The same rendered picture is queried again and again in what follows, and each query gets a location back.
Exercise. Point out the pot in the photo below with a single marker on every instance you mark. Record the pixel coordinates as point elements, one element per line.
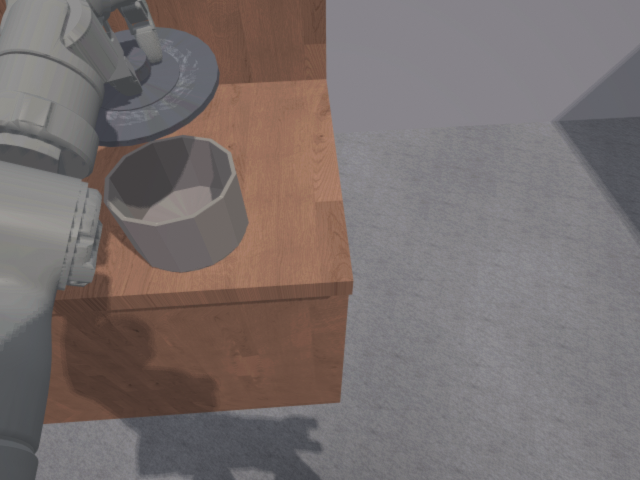
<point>179,202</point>

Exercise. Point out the robot left upper arm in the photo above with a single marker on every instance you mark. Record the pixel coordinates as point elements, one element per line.
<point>49,237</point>

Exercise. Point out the knob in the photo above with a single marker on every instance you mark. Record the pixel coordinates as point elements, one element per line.
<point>139,61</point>

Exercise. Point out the table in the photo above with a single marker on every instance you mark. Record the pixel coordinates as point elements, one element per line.
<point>264,327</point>

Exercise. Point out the lid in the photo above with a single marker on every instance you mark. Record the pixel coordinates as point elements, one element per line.
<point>176,91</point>

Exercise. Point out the left robot hand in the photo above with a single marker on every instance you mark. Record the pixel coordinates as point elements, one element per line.
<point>124,78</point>

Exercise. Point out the robot left forearm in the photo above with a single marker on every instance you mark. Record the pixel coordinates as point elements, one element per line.
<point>55,58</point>

